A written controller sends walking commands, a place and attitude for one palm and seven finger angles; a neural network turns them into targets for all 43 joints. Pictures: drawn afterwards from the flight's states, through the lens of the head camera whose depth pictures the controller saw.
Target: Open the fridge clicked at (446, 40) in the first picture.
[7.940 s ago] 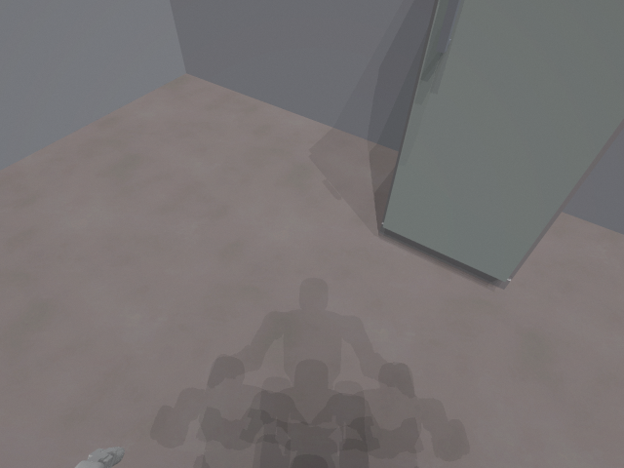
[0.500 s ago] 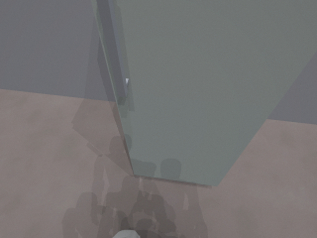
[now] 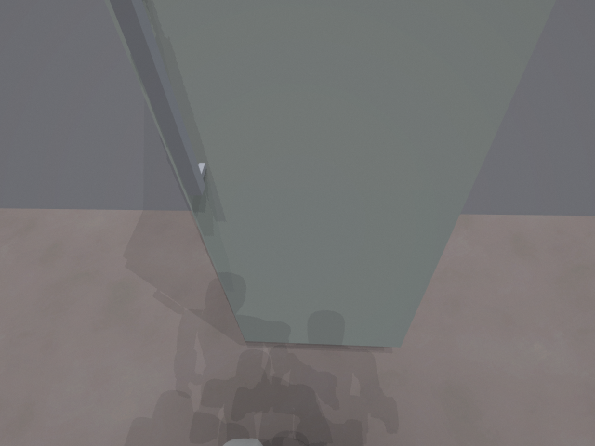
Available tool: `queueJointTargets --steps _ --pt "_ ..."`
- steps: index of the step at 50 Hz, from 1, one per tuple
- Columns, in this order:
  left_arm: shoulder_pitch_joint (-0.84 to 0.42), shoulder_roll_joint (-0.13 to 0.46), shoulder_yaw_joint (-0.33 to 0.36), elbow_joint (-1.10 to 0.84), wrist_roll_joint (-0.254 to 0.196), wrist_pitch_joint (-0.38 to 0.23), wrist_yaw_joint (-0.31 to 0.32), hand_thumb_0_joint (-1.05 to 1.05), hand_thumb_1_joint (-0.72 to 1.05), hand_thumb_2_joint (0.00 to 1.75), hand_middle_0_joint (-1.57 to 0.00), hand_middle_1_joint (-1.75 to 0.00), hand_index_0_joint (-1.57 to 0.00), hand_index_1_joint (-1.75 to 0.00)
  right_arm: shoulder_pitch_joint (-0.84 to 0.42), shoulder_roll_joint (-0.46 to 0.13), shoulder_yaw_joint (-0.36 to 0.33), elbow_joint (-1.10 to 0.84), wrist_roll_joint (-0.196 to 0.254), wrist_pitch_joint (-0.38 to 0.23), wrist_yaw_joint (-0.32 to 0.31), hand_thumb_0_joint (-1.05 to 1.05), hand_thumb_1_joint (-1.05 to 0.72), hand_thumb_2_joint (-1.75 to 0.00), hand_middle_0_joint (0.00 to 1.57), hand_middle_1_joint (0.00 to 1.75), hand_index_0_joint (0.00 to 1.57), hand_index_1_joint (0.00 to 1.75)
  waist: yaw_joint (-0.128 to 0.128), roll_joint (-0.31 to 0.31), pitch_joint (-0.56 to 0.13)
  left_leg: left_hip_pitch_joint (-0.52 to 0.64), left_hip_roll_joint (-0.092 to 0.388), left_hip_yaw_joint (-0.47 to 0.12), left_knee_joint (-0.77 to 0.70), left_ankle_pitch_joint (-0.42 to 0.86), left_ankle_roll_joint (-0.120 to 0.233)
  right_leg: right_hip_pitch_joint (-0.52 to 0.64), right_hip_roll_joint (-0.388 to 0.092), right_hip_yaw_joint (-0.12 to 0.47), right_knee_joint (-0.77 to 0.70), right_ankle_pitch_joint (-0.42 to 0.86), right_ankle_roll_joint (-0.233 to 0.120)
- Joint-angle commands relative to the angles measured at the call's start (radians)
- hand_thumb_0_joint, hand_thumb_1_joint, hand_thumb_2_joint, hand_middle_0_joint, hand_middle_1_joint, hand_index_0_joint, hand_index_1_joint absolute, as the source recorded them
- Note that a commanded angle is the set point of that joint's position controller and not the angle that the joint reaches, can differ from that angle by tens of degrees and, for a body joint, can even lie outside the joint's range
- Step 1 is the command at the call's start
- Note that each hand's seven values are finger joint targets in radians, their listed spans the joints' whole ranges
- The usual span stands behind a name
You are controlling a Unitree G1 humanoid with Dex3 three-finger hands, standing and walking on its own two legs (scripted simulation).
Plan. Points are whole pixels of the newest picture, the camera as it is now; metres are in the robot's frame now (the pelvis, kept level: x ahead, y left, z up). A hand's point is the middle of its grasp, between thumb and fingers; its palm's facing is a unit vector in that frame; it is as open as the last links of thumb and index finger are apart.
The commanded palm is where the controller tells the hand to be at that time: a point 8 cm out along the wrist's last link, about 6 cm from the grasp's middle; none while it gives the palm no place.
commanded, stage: come to a stop and stand still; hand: left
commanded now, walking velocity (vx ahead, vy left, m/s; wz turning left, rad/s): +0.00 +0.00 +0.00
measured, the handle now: (170, 96) +0.49 +0.19 +0.23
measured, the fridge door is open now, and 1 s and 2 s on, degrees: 0 0 0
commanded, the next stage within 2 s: look again from close up in 1.88 s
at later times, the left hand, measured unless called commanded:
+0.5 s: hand out of the picture -0.06 +0.16 -0.17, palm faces +0.08 -0.98 -0.18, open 7.3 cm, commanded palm none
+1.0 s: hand out of the picture -0.04 +0.18 -0.17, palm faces +0.03 -0.98 -0.22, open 7.3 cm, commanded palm none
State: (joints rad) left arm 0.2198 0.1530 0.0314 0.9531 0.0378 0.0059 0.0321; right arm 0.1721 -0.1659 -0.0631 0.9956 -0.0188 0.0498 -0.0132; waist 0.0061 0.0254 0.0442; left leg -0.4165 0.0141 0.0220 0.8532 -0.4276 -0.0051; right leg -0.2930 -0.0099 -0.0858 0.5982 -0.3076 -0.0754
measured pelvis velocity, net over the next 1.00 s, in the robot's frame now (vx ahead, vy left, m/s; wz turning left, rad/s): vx -0.04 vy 0.02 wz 0.01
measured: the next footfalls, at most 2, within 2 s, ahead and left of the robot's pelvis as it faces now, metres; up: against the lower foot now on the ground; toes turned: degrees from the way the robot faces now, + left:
left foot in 0.20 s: -0.02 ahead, +0.12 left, +0.00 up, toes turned +3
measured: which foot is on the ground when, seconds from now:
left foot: up 0.00-0.18, down 0.20-1.00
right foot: down 0.00-1.00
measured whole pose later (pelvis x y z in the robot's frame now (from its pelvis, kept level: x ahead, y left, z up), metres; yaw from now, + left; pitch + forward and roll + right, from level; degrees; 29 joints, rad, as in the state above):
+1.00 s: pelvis -0.04 +0.02 +0.00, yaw +0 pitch +0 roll +1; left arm 0.32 0.12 0.01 1.12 0.02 -0.02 0.04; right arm 0.42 -0.12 0.00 1.06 -0.03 -0.02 -0.02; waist -0.02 0.04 -0.05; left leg -0.20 -0.02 0.06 0.51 -0.31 0.03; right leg -0.33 -0.01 -0.09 0.53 -0.20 -0.05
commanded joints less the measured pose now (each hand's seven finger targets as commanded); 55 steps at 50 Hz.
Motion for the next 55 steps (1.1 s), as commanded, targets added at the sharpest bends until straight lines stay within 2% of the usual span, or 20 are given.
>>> queueJointTargets --steps 1,4,6,9,11,12,13,14,17,22,25,29,38,39,40,41,42,44,48,55 --pt "0.041 0.143 0.025 -0.053 -0.007 -0.020 0.004 0.00 0.90 0.90 -0.20 -0.30 -0.20 -0.30 0.077 -0.034 0.003 -0.023 0.005 -0.019 0.001 0.00 -0.90 -0.90 0.20 0.30 0.20 0.30 -0.005 -0.166 -0.020 0.010 0.004 -0.003 0.061 0.012 -0.009 0.024 -0.213 0.224 -0.282 0.279 -0.096" --pt "0.107 0.150 0.030 -0.025 -0.007 -0.026 0.006 0.00 0.90 0.90 -0.20 -0.30 -0.20 -0.30 0.056 -0.015 0.015 -0.021 0.008 -0.032 -0.005 0.00 -0.90 -0.90 0.20 0.30 0.20 0.30 0.030 -0.141 -0.057 0.031 0.008 0.019 -0.122 -0.030 -0.019 0.152 -0.231 0.251 -0.256 0.407 -0.118" --pt "0.117 0.154 0.027 -0.005 -0.012 -0.027 0.006 0.00 0.90 0.90 -0.20 -0.30 -0.20 -0.30 0.089 -0.009 0.025 -0.004 0.010 -0.040 -0.011 0.00 -0.90 -0.90 0.20 0.30 0.20 0.30 0.025 -0.126 -0.087 0.099 0.007 0.018 -0.258 0.012 -0.017 0.178 -0.224 0.257 -0.243 0.429 -0.111" --pt "0.074 0.126 0.019 0.007 -0.028 -0.027 0.007 0.00 0.90 0.90 -0.20 -0.30 -0.20 -0.30 0.194 -0.021 0.035 0.051 0.011 -0.059 -0.022 0.00 -0.90 -0.90 0.20 0.30 0.20 0.30 -0.010 -0.061 -0.108 0.301 0.046 -0.018 -0.515 0.216 0.005 0.105 -0.164 0.212 -0.207 0.301 -0.033" --pt "0.072 0.090 0.007 0.025 -0.031 -0.025 0.002 0.00 0.90 0.90 -0.20 -0.30 -0.20 -0.30 0.175 -0.055 0.038 0.059 0.001 -0.066 -0.026 0.00 -0.90 -0.90 0.20 0.30 0.20 0.30 0.015 0.048 -0.082 0.263 0.132 -0.085 -0.502 0.343 0.041 0.111 -0.090 0.155 -0.223 0.237 0.033" --pt "0.072 0.089 0.006 0.035 -0.029 -0.027 0.002 0.00 0.90 0.90 -0.20 -0.30 -0.20 -0.30 0.168 -0.058 0.042 0.060 0.000 -0.064 -0.027 0.00 -0.90 -0.90 0.20 0.30 0.20 0.30 0.019 0.029 -0.082 0.233 0.136 -0.071 -0.489 0.322 0.041 0.138 -0.088 0.155 -0.243 0.228 0.052" --pt "0.060 0.096 0.006 0.057 -0.028 -0.021 0.002 0.00 0.90 0.90 -0.20 -0.30 -0.20 -0.30 0.149 -0.045 0.046 0.075 0.002 -0.067 -0.028 0.00 -0.90 -0.90 0.20 0.30 0.20 0.30 0.019 0.136 -0.047 0.192 0.130 -0.086 -0.530 0.303 0.038 0.158 -0.091 0.141 -0.232 0.210 0.048" --pt "0.063 0.101 0.002 0.071 -0.029 -0.019 -0.001 0.00 0.90 0.90 -0.20 -0.30 -0.20 -0.30 0.143 -0.033 0.053 0.078 0.003 -0.066 -0.027 0.00 -0.90 -0.90 0.20 0.30 0.20 0.30 0.025 0.143 -0.017 0.151 0.131 -0.093 -0.558 0.248 0.039 0.178 -0.087 0.129 -0.236 0.176 0.043" --pt "0.094 0.092 -0.006 0.107 -0.026 -0.016 -0.006 0.00 0.90 0.90 -0.20 -0.30 -0.20 -0.30 0.173 -0.034 0.056 0.087 0.001 -0.061 -0.026 0.00 -0.90 -0.90 0.20 0.30 0.20 0.30 0.026 0.046 0.052 0.091 0.102 -0.086 -0.597 0.071 0.035 0.168 -0.086 0.149 -0.289 0.060 0.037" --pt "0.117 0.079 -0.009 0.129 -0.025 -0.013 -0.005 0.00 0.90 0.90 -0.20 -0.30 -0.20 -0.30 0.256 -0.022 0.061 0.106 -0.002 -0.049 -0.024 0.00 -0.90 -0.90 0.20 0.30 0.20 0.30 0.005 -0.071 0.104 0.121 0.062 -0.049 -0.565 0.035 0.038 0.063 -0.095 0.181 -0.369 -0.129 0.043" --pt "0.131 0.076 -0.008 0.131 -0.024 -0.015 -0.002 0.00 0.90 0.90 -0.20 -0.30 -0.20 -0.30 0.286 -0.011 0.063 0.114 -0.002 -0.048 -0.022 0.00 -0.90 -0.90 0.20 0.30 0.20 0.30 0.000 -0.079 0.089 0.135 0.051 -0.036 -0.547 0.039 0.038 0.045 -0.099 0.182 -0.383 -0.161 0.046" --pt "0.147 0.065 -0.007 0.132 -0.025 -0.020 0.000 0.00 0.90 0.90 -0.20 -0.30 -0.20 -0.30 0.308 0.002 0.066 0.119 -0.003 -0.055 -0.023 0.00 -0.90 -0.90 0.20 0.30 0.20 0.30 -0.002 -0.021 0.060 0.120 0.057 -0.045 -0.557 0.041 0.039 0.065 -0.094 0.172 -0.354 -0.113 0.039" --pt "0.184 0.038 -0.012 0.154 -0.024 -0.026 0.002 0.00 0.90 0.90 -0.20 -0.30 -0.20 -0.30 0.329 0.022 0.071 0.128 0.000 -0.066 -0.028 0.00 -0.90 -0.90 0.20 0.30 0.20 0.30 0.009 -0.007 0.067 0.092 0.069 -0.061 -0.569 0.064 0.041 0.088 -0.095 0.160 -0.315 -0.044 0.028" --pt "0.242 0.072 -0.025 0.173 -0.016 -0.044 0.041 0.00 0.90 0.90 -0.20 -0.30 -0.20 -0.30 0.174 -0.062 0.053 0.070 0.005 -0.077 -0.012 0.00 -0.90 -0.90 0.20 0.30 0.20 0.30 0.040 0.090 0.114 0.072 0.073 0.047 -0.389 0.077 -0.008 0.051 -0.127 0.157 -0.281 0.174 0.079" --pt "0.207 0.121 -0.014 0.135 -0.021 -0.044 0.030 0.00 0.90 0.90 -0.20 -0.30 -0.20 -0.30 0.248 0.004 0.058 0.036 0.001 -0.059 -0.013 0.00 -0.90 -0.90 0.20 0.30 0.20 0.30 -0.019 0.101 -0.022 0.120 0.011 -0.007 -0.304 0.026 0.005 0.024 -0.191 0.282 -0.329 -0.145 0.003" --pt "0.162 0.122 -0.006 0.119 -0.017 -0.045 0.023 0.00 0.90 0.90 -0.20 -0.30 -0.20 -0.30 0.296 0.020 0.058 0.051 -0.003 -0.065 -0.013 0.00 -0.90 -0.90 0.20 0.30 0.20 0.30 -0.042 0.079 -0.033 0.169 0.013 -0.008 -0.320 0.056 0.019 -0.052 -0.209 0.295 -0.334 -0.246 -0.036" --pt "0.144 0.120 -0.006 0.116 -0.018 -0.048 0.019 0.00 0.90 0.90 -0.20 -0.30 -0.20 -0.30 0.342 0.024 0.060 0.064 -0.002 -0.067 -0.010 0.00 -0.90 -0.90 0.20 0.30 0.20 0.30 -0.056 0.054 -0.070 0.212 0.019 -0.006 -0.331 0.097 0.023 -0.071 -0.196 0.254 -0.321 -0.228 -0.043" --pt "0.113 0.085 -0.008 0.108 -0.020 -0.049 0.014 0.00 0.90 0.90 -0.20 -0.30 -0.20 -0.30 0.375 0.018 0.059 0.058 -0.005 -0.069 -0.008 0.00 -0.90 -0.90 0.20 0.30 0.20 0.30 -0.059 -0.024 -0.025 0.191 0.035 -0.040 -0.377 0.091 0.031 -0.108 -0.153 0.200 -0.280 -0.219 -0.026" --pt "0.133 0.048 -0.015 0.117 -0.022 -0.038 0.006 0.00 0.90 0.90 -0.20 -0.30 -0.20 -0.30 0.326 -0.017 0.059 0.037 -0.008 -0.080 -0.014 0.00 -0.90 -0.90 0.20 0.30 0.20 0.30 -0.018 -0.002 0.081 0.024 0.076 -0.124 -0.539 0.019 0.060 -0.020 -0.083 0.155 -0.191 -0.105 0.005" --pt "0.131 0.052 -0.019 0.122 -0.028 -0.049 0.003 0.00 0.90 0.90 -0.20 -0.30 -0.20 -0.30 0.283 -0.050 0.068 0.047 0.001 -0.101 -0.020 0.00 -0.90 -0.90 0.20 0.30 0.20 0.30 -0.001 -0.037 0.075 0.062 0.082 -0.115 -0.573 0.160 0.058 0.094 -0.088 0.145 -0.178 0.122 0.009"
